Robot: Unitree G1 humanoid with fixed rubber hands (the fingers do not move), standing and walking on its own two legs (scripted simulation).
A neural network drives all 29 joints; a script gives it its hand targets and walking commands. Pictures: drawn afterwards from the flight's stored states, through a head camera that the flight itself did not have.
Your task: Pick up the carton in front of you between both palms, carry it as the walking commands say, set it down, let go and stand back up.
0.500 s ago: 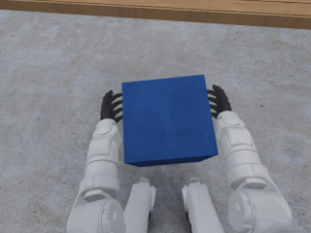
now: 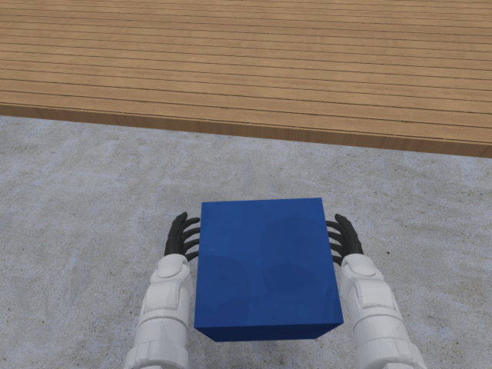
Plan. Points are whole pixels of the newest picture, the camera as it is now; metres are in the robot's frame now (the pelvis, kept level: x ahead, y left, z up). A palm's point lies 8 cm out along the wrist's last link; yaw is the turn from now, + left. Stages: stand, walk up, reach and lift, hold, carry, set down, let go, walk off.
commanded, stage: reach and lift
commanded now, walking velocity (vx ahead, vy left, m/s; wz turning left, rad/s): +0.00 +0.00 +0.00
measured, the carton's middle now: (263, 276) +0.32 +0.00 -0.10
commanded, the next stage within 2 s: hold in 1.30 s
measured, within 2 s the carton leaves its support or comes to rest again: neither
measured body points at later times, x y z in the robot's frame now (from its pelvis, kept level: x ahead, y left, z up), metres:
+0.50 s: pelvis +0.00 +0.00 +0.05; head -0.03 +0.00 +0.49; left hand +0.31 +0.15 +0.07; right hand +0.30 -0.15 +0.06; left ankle +0.02 +0.13 -0.69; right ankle +0.02 -0.13 -0.69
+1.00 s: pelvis +0.01 +0.00 +0.05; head -0.02 +0.00 +0.50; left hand +0.32 +0.15 +0.08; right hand +0.31 -0.15 +0.07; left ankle +0.02 +0.13 -0.69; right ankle +0.02 -0.13 -0.69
